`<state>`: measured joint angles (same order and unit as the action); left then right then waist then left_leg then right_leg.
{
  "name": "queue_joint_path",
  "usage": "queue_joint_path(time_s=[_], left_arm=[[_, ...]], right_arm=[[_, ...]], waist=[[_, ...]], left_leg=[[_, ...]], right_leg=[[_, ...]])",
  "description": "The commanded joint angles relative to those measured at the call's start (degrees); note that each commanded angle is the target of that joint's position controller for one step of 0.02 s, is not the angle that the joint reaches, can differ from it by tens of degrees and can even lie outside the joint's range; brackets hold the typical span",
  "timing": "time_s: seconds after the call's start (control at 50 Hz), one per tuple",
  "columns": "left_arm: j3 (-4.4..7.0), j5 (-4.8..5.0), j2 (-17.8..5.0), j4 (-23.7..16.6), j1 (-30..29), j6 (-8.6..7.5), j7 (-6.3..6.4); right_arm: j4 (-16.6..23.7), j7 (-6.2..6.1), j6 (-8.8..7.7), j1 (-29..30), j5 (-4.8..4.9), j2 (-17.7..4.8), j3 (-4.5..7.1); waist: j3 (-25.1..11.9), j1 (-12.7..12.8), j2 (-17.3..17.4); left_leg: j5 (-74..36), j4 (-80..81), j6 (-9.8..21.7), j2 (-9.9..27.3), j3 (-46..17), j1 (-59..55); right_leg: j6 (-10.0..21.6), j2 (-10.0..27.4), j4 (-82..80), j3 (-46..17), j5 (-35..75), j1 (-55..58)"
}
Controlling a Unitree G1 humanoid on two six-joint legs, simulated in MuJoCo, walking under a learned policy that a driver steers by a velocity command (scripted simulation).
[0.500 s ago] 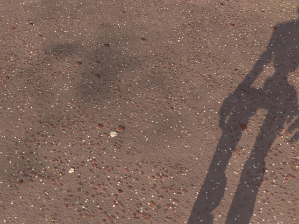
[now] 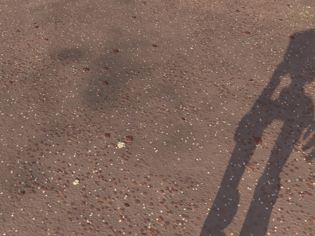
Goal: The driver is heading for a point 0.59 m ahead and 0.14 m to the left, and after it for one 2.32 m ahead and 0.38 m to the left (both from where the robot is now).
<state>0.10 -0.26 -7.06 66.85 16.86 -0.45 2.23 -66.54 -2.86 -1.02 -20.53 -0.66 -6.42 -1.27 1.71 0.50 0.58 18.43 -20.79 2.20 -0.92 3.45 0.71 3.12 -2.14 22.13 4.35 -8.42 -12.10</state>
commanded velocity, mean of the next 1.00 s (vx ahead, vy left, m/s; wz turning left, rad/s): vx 0.25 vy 0.00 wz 0.11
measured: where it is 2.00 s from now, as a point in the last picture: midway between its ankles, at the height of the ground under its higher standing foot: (164, 226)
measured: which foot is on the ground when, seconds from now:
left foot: down 0.00-0.66, up 0.68-1.00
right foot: down 0.00-0.36, up 0.38-0.62, down 0.64-1.00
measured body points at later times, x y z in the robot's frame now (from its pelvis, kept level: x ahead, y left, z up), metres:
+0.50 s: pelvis +0.04 +0.00 -0.01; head +0.04 -0.01 +0.44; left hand +0.03 +0.22 -0.16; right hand -0.08 -0.21 -0.16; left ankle -0.08 +0.09 -0.74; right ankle +0.06 -0.09 -0.72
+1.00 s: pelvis +0.26 -0.06 +0.00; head +0.28 -0.06 +0.45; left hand +0.17 +0.15 -0.15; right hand +0.41 -0.27 -0.14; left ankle +0.39 +0.09 -0.68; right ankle +0.18 -0.13 -0.74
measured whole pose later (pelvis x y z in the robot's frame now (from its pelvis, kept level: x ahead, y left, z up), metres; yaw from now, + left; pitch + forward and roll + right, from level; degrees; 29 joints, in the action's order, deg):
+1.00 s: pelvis +0.26 -0.06 +0.00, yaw +8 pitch +0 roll -1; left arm 1.5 -1.1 -7.8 61.7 25.5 -6.3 1.3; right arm -53.7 2.4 -1.5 -8.3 -1.5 -10.5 3.1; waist 2.0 0.9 1.7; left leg 2.4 -50.5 4.8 4.2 3.1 38.4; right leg 3.2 -2.3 13.1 13.5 -16.7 3.0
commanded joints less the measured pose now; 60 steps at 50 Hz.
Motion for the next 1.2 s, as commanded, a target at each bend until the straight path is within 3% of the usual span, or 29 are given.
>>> queue_joint_path(time_s=[0.02,0.28,0.3,0.34,0.38,0.4,0.42,0.46,0.5,0.56,0.6,0.62,0.64,0.66,0.68,0.7,0.72,0.74,0.78,0.8,0.86,0.92,0.96,1.04,1.1,1.14,1.16,1.18,1.2], left_arm=[[0.38,0.02,-3.8,-0.1,3.8,-0.17,0.1],[-0.09,0.09,-3.1,0.9,4.8,-0.14,0.12],[-0.15,0.06,-2.9,1.1,5.0,-0.08,0.08],[0.29,-0.06,-3.7,0.3,3.9,0.18,-0.16],[0.66,-0.82,-3.5,-1.8,0.4,0.14,-0.91],[0.53,-1.55,-2.8,-3.5,-1.8,-0.14,-1.37],[0.61,-1.79,-2.8,-5.0,-3.9,-0.57,-1.77],[1.31,-1.7,-4.2,-7.3,-6.2,-1.64,-2.39],[1.9,-1.26,-4.9,-9.0,-7.5,-2.77,-2.88],[2.47,-0.58,-4.9,-11.5,-9.6,-3.31,-3.55],[2.76,-0.06,-4.2,-11.1,-4.9,-3.36,-3.68],[3.3,0.15,-4.3,-8.9,1.6,-3.45,-3.49],[4.65,0.0,-6.8,-5.8,10.4,-3.68,-2.96],[6.43,-1.26,-13.0,-4.7,20.3,-4.11,-2.06],[6.88,-1.69,-17.0,-4.1,23.6,-3.65,-2.13],[6.02,-0.99,-14.3,-5.2,15.4,-3.05,-1.97],[5.31,-0.85,-12.1,-7.4,8.2,-3.26,-2.08],[4.62,-0.79,-10.3,-8.3,4.1,-3.76,-2.35],[3.27,-0.7,-6.9,-8.2,2.7,-4.67,-2.06],[3.04,-0.78,-6.7,-7.7,4.2,-5.14,-1.79],[2.95,-0.83,-7.8,-7.0,7.4,-6.05,-1.24],[2.53,-0.97,-7.2,-7.1,9.3,-6.36,-0.96],[2.29,-0.85,-6.9,-7.2,9.6,-6.55,-0.72],[2.62,-0.62,-8.6,-6.5,12.2,-6.6,-0.05],[3.26,-0.72,-10.8,-6.5,11.7,-6.17,0.61],[4.01,-1.13,-12.6,-7.5,10.0,-5.2,0.64],[4.34,-0.89,-13.3,-8.3,8.8,-4.79,0.23],[4.3,-0.36,-12.5,-10.1,7.6,-4.81,-0.29],[3.56,0.94,-6.8,-14.8,10.2,-4.88,-1.22]], right_arm=[[-0.2,-0.11,-0.21,-5.7,0.0,-3.5,0.34],[-0.4,-0.12,-0.52,-7.8,0.0,-2.6,0.0],[-0.6,-0.08,-0.53,-8.7,-0.1,-2.6,0.02],[-0.6,0.04,-0.28,-10.2,-0.31,-4.5,0.97],[-0.4,0.23,0.05,-12.2,-0.1,-7.0,2.16],[-0.4,0.26,-0.02,-12.8,-0.04,-7.8,2.63],[-0.6,0.31,-0.31,-13.7,-0.27,-7.7,2.86],[-0.8,0.49,-1.26,-15.1,-1.11,-7.9,3.26],[-0.6,0.68,-2.25,-15.2,-1.09,-8.0,3.48],[0.1,0.88,-3.18,-13.8,-1.09,-9.1,3.74],[1.0,1.2,-3.53,-10.6,-0.69,-9.9,3.88],[1.5,1.46,-3.81,-8.9,-0.32,-10.2,3.85],[1.5,1.84,-4.17,-9.4,-0.37,-9.9,3.58],[3.4,2.44,-4.37,-8.7,0.31,-7.4,2.68],[5.4,2.76,-4.41,-10.5,0.4,-3.8,2.22],[6.7,3.02,-3.83,-5.4,-0.68,-6.4,3.05],[8.1,3.5,-3.79,-2.5,-0.54,-6.2,3.13],[8.1,3.61,-3.79,-2.3,-0.32,-5.4,3.25],[7.3,3.82,-2.57,-5.5,-1.11,-4.4,3.62],[7.5,4.0,-1.96,-5.5,-1.17,-4.3,3.84],[10.2,4.5,-0.74,0.6,-0.92,-5.0,4.46],[13.5,5.03,-0.62,8.7,-0.78,-5.0,4.55],[15.5,5.44,-0.88,13.7,-0.78,-4.4,4.23],[18.8,6.05,-1.05,20.5,-0.88,-4.4,3.93],[18.4,5.55,-1.08,16.8,-1.13,-6.3,4.89],[15.9,5.19,-1.14,7.4,-1.32,-8.7,6.13],[13.8,4.89,-1.6,0.8,-1.88,-10.3,7.07],[13.1,4.27,-1.93,-4.1,-2.56,-14.4,8.58],[15.3,4.09,-1.39,0.3,-2.27,-20.7,9.94]], waist=[[4.1,0.0,0.1],[4.3,0.1,0.3],[3.4,-0.2,0.3],[5.0,-1.0,2.4],[10.6,-2.8,6.7],[14.0,-3.5,7.6],[15.8,-4.0,7.2],[15.6,-4.0,4.8],[13.8,-3.6,3.2],[11.3,-2.6,4.4],[9.3,0.6,5.2],[6.7,3.9,4.2],[2.0,7.2,1.0],[-4.3,11.4,-7.8],[-8.8,9.5,-16.6],[-2.7,5.4,-7.3],[2.2,3.1,-3.4],[4.0,1.1,-1.3],[4.0,-1.9,-2.9],[3.9,-2.1,-3.0],[5.2,-2.1,-3.2],[6.4,-1.0,-3.4],[7.1,-0.5,-3.7],[7.3,0.8,-4.1],[3.2,-1.7,-6.0],[-2.5,-5.8,-7.8],[-5.6,-8.9,-6.4],[-9.7,-11.5,-1.8],[-15.0,-5.2,13.0]], left_leg=[[-7.7,5.2,1.3,7.2,-6.1,8.8],[-9.5,5.3,1.4,7.3,-6.3,8.8],[-4.8,6.0,1.7,6.9,-6.3,8.4],[9.5,7.5,3.7,6.8,-8.3,9.2],[24.8,13.0,7.9,12.5,-16.5,8.8],[26.9,15.3,10.1,16.6,-20.2,8.2],[24.8,16.5,11.7,19.1,-22.4,7.2],[15.1,16.0,13.0,20.1,-22.2,0.3],[4.5,14.4,12.4,18.9,-18.8,-4.4],[-8.0,11.3,10.7,16.7,-13.2,-2.6],[-16.9,6.4,8.7,14.6,-8.5,4.7],[-25.9,0.1,7.2,12.4,-5.4,9.8],[-31.9,-11.3,5.6,9.2,-1.8,14.0],[-20.7,-30.9,2.6,4.2,2.2,25.4],[12.3,-49.3,2.0,-3.5,0.3,34.4],[8.0,-54.5,3.7,1.6,-6.6,36.5],[2.0,-53.7,4.4,4.0,-6.5,36.6],[-1.8,-50.7,4.6,5.6,-6.6,34.3],[-3.6,-47.4,3.7,6.5,-6.0,30.0],[-4.6,-47.2,3.5,6.1,-5.4,29.9],[-9.1,-44.9,3.1,6.3,-4.3,36.6],[-14.3,-38.3,2.7,6.0,-2.5,41.2],[-17.4,-30.0,2.4,5.3,-0.4,40.0],[-18.2,-17.6,3.9,3.3,4.8,35.3],[-12.6,-15.6,7.2,-1.2,7.9,28.4],[-7.0,-14.5,10.1,-4.4,8.0,18.9],[-8.8,-9.3,11.6,-5.3,6.4,9.8],[-8.4,-5.5,14.7,3.0,-4.7,-1.1],[-27.4,-2.5,25.6,21.6,-38.2,-17.0]], right_leg=[[0.5,7.5,-2.9,-8.7,5.9,3.6],[0.2,7.6,-2.1,-8.4,6.1,3.0],[0.2,6.9,-1.9,-8.0,2.2,3.2],[0.7,3.9,2.3,-5.5,-8.8,-0.6],[0.7,0.4,11.3,-0.3,-16.5,-11.7],[0.7,1.3,15.3,1.2,-16.0,-16.9],[0.9,3.2,19.2,0.7,-15.3,-20.9],[1.0,5.2,24.4,-0.8,-16.2,-28.7],[0.7,6.0,24.1,-1.1,-14.8,-30.6],[0.9,4.5,19.8,0.8,-11.7,-24.2],[1.9,1.8,14.8,3.4,-7.9,-11.1],[2.6,-1.0,11.6,5.1,-4.8,0.4],[3.6,-1.8,9.4,4.2,-5.1,12.5],[7.2,12.2,0.9,-14.6,-18.6,24.6],[12.5,26.2,-12.2,-42.0,-24.8,26.5],[11.0,25.0,-13.1,-40.1,-31.8,17.8],[9.4,24.1,-13.3,-32.6,-28.4,10.3],[7.5,21.4,-14.5,-25.3,-20.7,5.7],[4.9,17.7,-15.1,-14.8,-10.3,1.7],[4.9,17.3,-15.1,-12.0,-6.0,1.8],[4.6,16.7,-15.8,-5.4,2.3,4.9],[4.4,15.8,-15.8,-0.3,9.1,7.0],[4.2,14.9,-15.2,3.2,14.2,7.3],[3.7,16.0,-13.2,7.4,25.4,12.1],[2.7,16.8,-3.4,10.5,50.8,18.0],[3.2,17.5,12.0,11.1,57.9,18.6],[2.4,16.9,24.8,11.3,51.0,14.3],[0.6,13.9,43.5,11.5,29.6,3.2],[-3.1,-0.2,67.3,6.7,-24.3,-21.7]])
